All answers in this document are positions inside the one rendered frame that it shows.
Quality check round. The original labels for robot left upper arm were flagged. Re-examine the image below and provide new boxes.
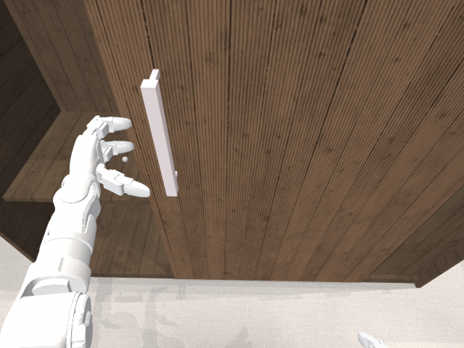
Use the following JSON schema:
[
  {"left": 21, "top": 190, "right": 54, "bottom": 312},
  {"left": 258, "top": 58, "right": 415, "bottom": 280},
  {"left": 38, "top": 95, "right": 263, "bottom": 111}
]
[{"left": 3, "top": 291, "right": 93, "bottom": 348}]

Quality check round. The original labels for robot left forearm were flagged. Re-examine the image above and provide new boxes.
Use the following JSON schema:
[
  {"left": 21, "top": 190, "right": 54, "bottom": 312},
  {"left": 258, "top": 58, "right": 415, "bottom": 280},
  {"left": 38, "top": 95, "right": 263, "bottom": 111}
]
[{"left": 0, "top": 173, "right": 101, "bottom": 348}]

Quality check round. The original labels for left robot hand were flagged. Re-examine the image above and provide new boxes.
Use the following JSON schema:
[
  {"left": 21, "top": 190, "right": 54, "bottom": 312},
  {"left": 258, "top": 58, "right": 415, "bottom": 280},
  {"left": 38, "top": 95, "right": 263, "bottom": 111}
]
[{"left": 70, "top": 115, "right": 150, "bottom": 197}]

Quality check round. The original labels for handle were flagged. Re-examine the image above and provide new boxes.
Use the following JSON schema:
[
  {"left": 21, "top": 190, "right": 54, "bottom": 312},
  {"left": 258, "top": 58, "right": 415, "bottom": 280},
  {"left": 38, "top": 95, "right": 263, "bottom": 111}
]
[{"left": 140, "top": 69, "right": 178, "bottom": 196}]

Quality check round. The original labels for right robot hand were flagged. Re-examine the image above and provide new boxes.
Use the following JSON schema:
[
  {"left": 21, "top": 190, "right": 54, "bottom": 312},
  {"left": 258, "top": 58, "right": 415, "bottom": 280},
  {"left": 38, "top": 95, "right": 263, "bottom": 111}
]
[{"left": 357, "top": 332, "right": 388, "bottom": 348}]

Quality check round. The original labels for wardrobe door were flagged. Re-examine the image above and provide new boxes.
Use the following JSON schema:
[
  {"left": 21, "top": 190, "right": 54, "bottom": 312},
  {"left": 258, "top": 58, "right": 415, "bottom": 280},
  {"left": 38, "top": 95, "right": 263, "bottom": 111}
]
[
  {"left": 371, "top": 184, "right": 464, "bottom": 275},
  {"left": 82, "top": 0, "right": 464, "bottom": 283}
]

